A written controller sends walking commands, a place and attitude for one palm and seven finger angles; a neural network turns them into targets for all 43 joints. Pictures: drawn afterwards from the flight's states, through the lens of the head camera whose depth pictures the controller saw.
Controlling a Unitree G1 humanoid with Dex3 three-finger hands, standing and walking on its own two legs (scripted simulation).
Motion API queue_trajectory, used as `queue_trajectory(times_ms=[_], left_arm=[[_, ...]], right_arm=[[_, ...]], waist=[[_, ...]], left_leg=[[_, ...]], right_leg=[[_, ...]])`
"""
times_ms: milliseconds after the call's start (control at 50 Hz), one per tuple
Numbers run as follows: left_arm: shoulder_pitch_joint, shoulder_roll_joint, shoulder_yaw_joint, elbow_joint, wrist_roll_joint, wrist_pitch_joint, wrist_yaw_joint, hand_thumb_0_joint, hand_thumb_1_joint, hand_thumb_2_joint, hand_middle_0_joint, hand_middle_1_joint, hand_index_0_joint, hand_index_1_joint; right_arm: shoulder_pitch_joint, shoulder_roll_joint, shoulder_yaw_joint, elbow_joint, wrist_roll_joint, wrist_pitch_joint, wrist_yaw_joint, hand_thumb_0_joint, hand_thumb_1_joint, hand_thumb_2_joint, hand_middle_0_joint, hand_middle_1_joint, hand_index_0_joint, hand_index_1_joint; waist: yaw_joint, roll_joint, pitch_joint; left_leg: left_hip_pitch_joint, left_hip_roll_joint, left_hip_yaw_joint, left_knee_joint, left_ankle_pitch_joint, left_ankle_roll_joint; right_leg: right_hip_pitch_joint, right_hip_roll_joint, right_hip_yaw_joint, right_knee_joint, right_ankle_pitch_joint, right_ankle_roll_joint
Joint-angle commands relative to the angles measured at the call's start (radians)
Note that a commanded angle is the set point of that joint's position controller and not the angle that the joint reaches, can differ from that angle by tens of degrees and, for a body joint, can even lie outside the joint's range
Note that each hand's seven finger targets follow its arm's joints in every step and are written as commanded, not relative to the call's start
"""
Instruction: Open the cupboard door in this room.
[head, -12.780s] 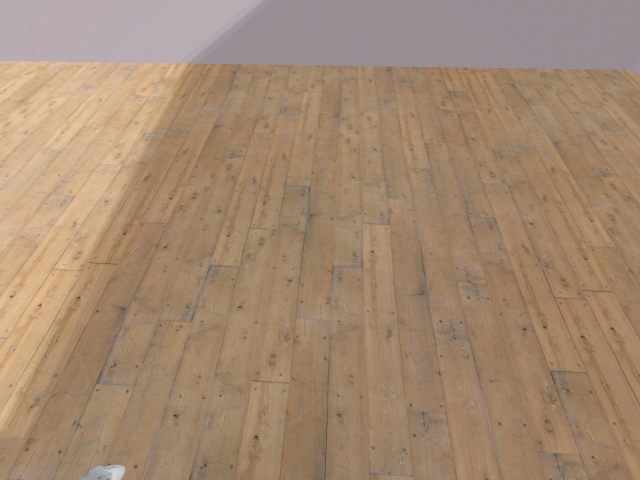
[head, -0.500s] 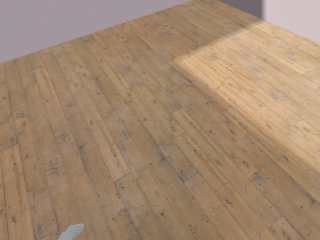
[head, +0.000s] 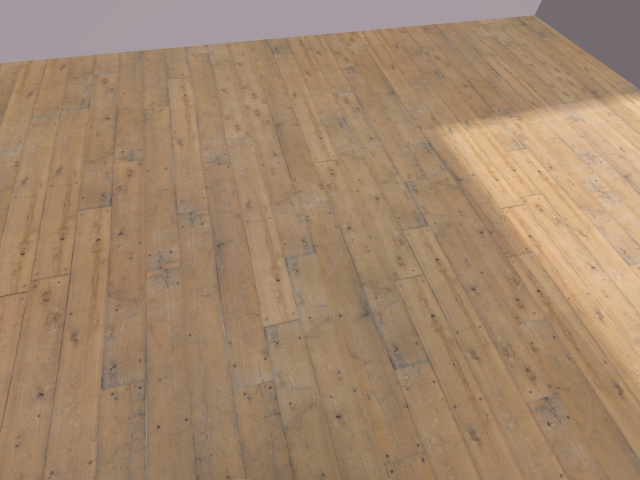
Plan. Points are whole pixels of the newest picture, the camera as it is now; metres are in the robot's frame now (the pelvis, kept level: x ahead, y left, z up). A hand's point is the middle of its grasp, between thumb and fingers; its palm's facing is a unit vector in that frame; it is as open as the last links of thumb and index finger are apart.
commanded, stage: turn or walk to find it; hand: left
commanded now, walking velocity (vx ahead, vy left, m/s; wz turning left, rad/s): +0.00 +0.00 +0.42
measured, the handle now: out of the picture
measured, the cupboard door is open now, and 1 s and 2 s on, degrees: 0 0 0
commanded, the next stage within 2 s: none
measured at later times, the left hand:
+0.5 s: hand out of the picture +0.03 +0.17 -0.14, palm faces +0.21 -0.94 -0.28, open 7.4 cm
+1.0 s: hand out of the picture -0.12 +0.21 -0.17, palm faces +0.45 -0.86 -0.25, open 7.4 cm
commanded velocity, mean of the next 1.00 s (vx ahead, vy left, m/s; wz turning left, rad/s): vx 0.00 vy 0.00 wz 0.42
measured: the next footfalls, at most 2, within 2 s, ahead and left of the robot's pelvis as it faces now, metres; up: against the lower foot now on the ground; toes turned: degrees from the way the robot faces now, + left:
right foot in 0.40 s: +0.03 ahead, -0.14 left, +0.00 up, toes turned +5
left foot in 0.82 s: -0.07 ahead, +0.10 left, +0.00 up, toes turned +26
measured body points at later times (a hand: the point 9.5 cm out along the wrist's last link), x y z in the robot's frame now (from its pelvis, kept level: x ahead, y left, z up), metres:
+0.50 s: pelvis -0.03 -0.04 +0.01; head +0.00 -0.07 +0.45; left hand +0.02 +0.22 -0.12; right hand +0.07 -0.29 -0.15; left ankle -0.05 +0.09 -0.67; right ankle -0.01 -0.14 -0.73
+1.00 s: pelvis -0.06 -0.01 +0.01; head -0.04 +0.04 +0.46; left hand -0.14 +0.26 -0.15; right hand +0.13 -0.19 -0.12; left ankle -0.11 +0.08 -0.73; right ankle -0.02 -0.15 -0.65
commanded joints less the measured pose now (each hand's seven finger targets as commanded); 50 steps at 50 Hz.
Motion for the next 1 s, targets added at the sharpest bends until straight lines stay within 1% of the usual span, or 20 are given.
queue_trajectory(times_ms=[0,60,220,280,320,340,360,380,400,440,480,680,720,760,780,800,820,840,900,980], left_arm=[[-0.075,0.074,0.022,-0.091,-0.002,-0.028,-0.008,0.0,0.9,0.9,-0.2,-0.3,-0.2,-0.3],[-0.031,0.068,0.019,-0.07,-0.003,-0.029,-0.012,0.0,0.9,0.9,-0.2,-0.3,-0.2,-0.3],[-0.092,0.042,0.011,-0.12,-0.006,-0.032,-0.007,0.0,0.9,0.9,-0.2,-0.3,-0.2,-0.3],[-0.047,0.04,0.012,-0.114,-0.012,-0.038,-0.004,0.0,0.9,0.9,-0.2,-0.3,-0.2,-0.3],[0.021,0.051,0.017,-0.1,-0.012,-0.05,-0.002,0.0,0.9,0.9,-0.2,-0.3,-0.2,-0.3],[0.048,0.084,0.023,-0.094,-0.007,-0.06,0.002,0.0,0.9,0.9,-0.2,-0.3,-0.2,-0.3],[0.062,0.163,0.039,-0.099,0.008,-0.071,0.009,0.0,0.9,0.9,-0.2,-0.3,-0.2,-0.3],[0.049,0.21,0.043,-0.117,0.009,-0.067,0.008,0.0,0.9,0.9,-0.2,-0.3,-0.2,-0.3],[0.022,0.184,0.053,-0.127,0.003,-0.068,0.015,0.0,0.9,0.9,-0.2,-0.3,-0.2,-0.3],[-0.077,0.127,0.032,-0.146,0.001,-0.067,0.011,0.0,0.9,0.9,-0.2,-0.3,-0.2,-0.3],[-0.109,0.093,0.021,-0.154,0.003,-0.072,0.009,0.0,0.9,0.9,-0.2,-0.3,-0.2,-0.3],[0.032,0.165,0.042,-0.081,0.015,-0.066,0.006,0.0,0.9,0.9,-0.2,-0.3,-0.2,-0.3],[0.025,0.171,0.045,-0.073,0.013,-0.062,0.006,0.0,0.9,0.9,-0.2,-0.3,-0.2,-0.3],[0.003,0.161,0.045,-0.072,0.001,-0.054,0.003,0.0,0.9,0.9,-0.2,-0.3,-0.2,-0.3],[0.015,0.124,0.041,-0.084,-0.007,-0.047,0.001,0.0,0.9,0.9,-0.2,-0.3,-0.2,-0.3],[-0.002,0.059,0.021,-0.118,-0.009,-0.043,-0.006,0.0,0.9,0.9,-0.2,-0.3,-0.2,-0.3],[-0.073,0.053,0.01,-0.134,0.0,-0.028,0.001,0.0,0.9,0.9,-0.2,-0.3,-0.2,-0.3],[-0.104,0.052,0.015,-0.126,-0.002,-0.022,0.005,0.0,0.9,0.9,-0.2,-0.3,-0.2,-0.3],[-0.061,0.065,0.022,-0.082,-0.005,-0.031,-0.012,0.0,0.9,0.9,-0.2,-0.3,-0.2,-0.3],[-0.07,0.063,0.017,-0.084,-0.005,-0.028,-0.011,0.0,0.9,0.9,-0.2,-0.3,-0.2,-0.3]], right_arm=[[0.06,-0.203,-0.041,-0.036,-0.005,-0.016,-0.036,0.0,-0.9,-0.9,0.2,0.3,0.2,0.3],[0.036,-0.193,-0.039,-0.05,0.0,-0.024,-0.033,0.0,-0.9,-0.9,0.2,0.3,0.2,0.3],[0.075,-0.204,-0.057,-0.056,-0.01,-0.011,-0.026,0.0,-0.9,-0.9,0.2,0.3,0.2,0.3],[0.044,-0.209,-0.064,-0.069,-0.012,-0.005,-0.023,0.0,-0.9,-0.9,0.2,0.3,0.2,0.3],[0.032,-0.197,-0.065,-0.079,-0.006,-0.002,-0.021,0.0,-0.9,-0.9,0.2,0.3,0.2,0.3],[0.038,-0.169,-0.064,-0.082,0.001,-0.004,-0.017,0.0,-0.9,-0.9,0.2,0.3,0.2,0.3],[0.059,-0.107,-0.053,-0.099,0.009,-0.005,-0.012,0.0,-0.9,-0.9,0.2,0.3,0.2,0.3],[0.031,-0.098,-0.054,-0.123,0.002,-0.002,-0.012,0.0,-0.9,-0.9,0.2,0.3,0.2,0.3],[0.013,-0.132,-0.064,-0.12,-0.006,0.018,-0.014,0.0,-0.9,-0.9,0.2,0.3,0.2,0.3],[0.038,-0.128,-0.068,-0.074,-0.008,0.029,-0.004,0.0,-0.9,-0.9,0.2,0.3,0.2,0.3],[0.09,-0.11,-0.063,-0.046,-0.01,0.033,0.003,0.0,-0.9,-0.9,0.2,0.3,0.2,0.3],[-0.014,-0.079,-0.032,-0.059,0.007,0.014,0.0,0.0,-0.9,-0.9,0.2,0.3,0.2,0.3],[0.017,-0.08,-0.028,-0.053,0.009,0.004,-0.004,0.0,-0.9,-0.9,0.2,0.3,0.2,0.3],[0.08,-0.103,-0.031,-0.034,0.007,-0.006,-0.005,0.0,-0.9,-0.9,0.2,0.3,0.2,0.3],[0.11,-0.167,-0.045,-0.032,0.002,-0.018,-0.004,0.0,-0.9,-0.9,0.2,0.3,0.2,0.3],[0.136,-0.258,-0.064,-0.037,-0.003,-0.02,-0.007,0.0,-0.9,-0.9,0.2,0.3,0.2,0.3],[0.184,-0.277,-0.071,-0.016,-0.003,-0.015,-0.019,0.0,-0.9,-0.9,0.2,0.3,0.2,0.3],[0.167,-0.255,-0.065,-0.007,-0.005,-0.017,-0.032,0.0,-0.9,-0.9,0.2,0.3,0.2,0.3],[0.049,-0.191,-0.041,-0.041,-0.004,-0.022,-0.038,0.0,-0.9,-0.9,0.2,0.3,0.2,0.3],[0.069,-0.19,-0.044,-0.042,-0.002,-0.024,-0.034,0.0,-0.9,-0.9,0.2,0.3,0.2,0.3]], waist=[[-0.048,0.251,-0.101],[-0.029,0.209,-0.118],[-0.057,0.219,-0.11],[-0.037,0.246,-0.116],[-0.004,0.218,-0.142],[0.01,0.135,-0.15],[0.012,-0.1,-0.161],[0.026,-0.199,-0.124],[0.023,-0.196,-0.104],[-0.031,-0.078,-0.03],[-0.053,-0.091,-0.031],[0.027,-0.129,-0.105],[0.011,-0.132,-0.133],[-0.03,-0.083,-0.158],[-0.05,0.084,-0.193],[-0.065,0.356,-0.174],[-0.104,0.341,-0.163],[-0.092,0.362,-0.14],[-0.034,0.238,-0.118],[-0.043,0.2,-0.113]], left_leg=[[0.155,0.278,-0.295,-0.255,0.565,0.148],[0.161,0.229,-0.233,-0.265,0.542,0.132],[0.13,0.225,-0.333,-0.255,0.461,0.157],[0.056,0.207,-0.368,-0.229,0.445,0.144],[-0.021,0.162,-0.358,-0.164,0.389,0.105],[-0.106,0.111,-0.325,-0.1,0.275,0.057],[-0.274,-0.01,-0.186,0.083,0.027,-0.015],[-0.315,-0.073,-0.119,0.295,-0.247,-0.044],[-0.301,-0.03,-0.162,0.459,-0.244,-0.038],[-0.3,0.0,-0.155,0.618,-0.124,-0.046],[-0.283,0.011,-0.12,0.644,-0.041,-0.066],[-0.16,0.017,-0.006,0.212,-0.158,-0.076],[-0.097,0.009,0.02,0.071,-0.112,-0.07],[0.067,0.015,0.025,-0.149,0.089,-0.055],[0.216,0.125,-0.11,-0.238,0.257,-0.014],[0.31,0.355,-0.387,-0.255,0.585,0.085],[0.236,0.4,-0.408,-0.269,0.655,0.149],[0.209,0.356,-0.379,-0.258,0.673,0.147],[0.186,0.251,-0.241,-0.231,0.668,0.135],[0.181,0.229,-0.244,-0.252,0.62,0.136]], right_leg=[[-0.204,0.022,0.139,0.284,0.035,0.016],[-0.18,0.033,0.132,0.273,0.103,0.031],[-0.094,0.072,0.127,0.015,0.051,0.03],[0.026,0.098,0.109,-0.137,0.084,0.018],[0.176,0.104,0.098,-0.345,0.233,0.013],[0.286,0.055,0.134,-0.469,0.307,0.004],[0.388,-0.169,0.356,-0.546,0.31,-0.067],[0.284,-0.338,0.477,-0.575,0.39,-0.176],[0.176,-0.344,0.473,-0.597,0.336,-0.216],[0.092,-0.234,0.33,-0.576,0.305,-0.183],[0.092,-0.175,0.208,-0.554,0.356,-0.153],[0.272,-0.227,0.138,-0.453,0.659,-0.199],[0.286,-0.224,0.114,-0.398,0.702,-0.178],[0.203,-0.189,0.047,-0.297,0.625,-0.105],[0.06,-0.129,-0.004,-0.153,0.455,-0.047],[-0.185,-0.004,-0.027,0.035,-0.031,0.019],[-0.191,0.013,0.063,0.165,-0.13,0.019],[-0.212,0.015,0.12,0.229,-0.092,0.017],[-0.196,0.024,0.127,0.286,0.06,0.023],[-0.172,0.036,0.13,0.232,0.095,0.038]])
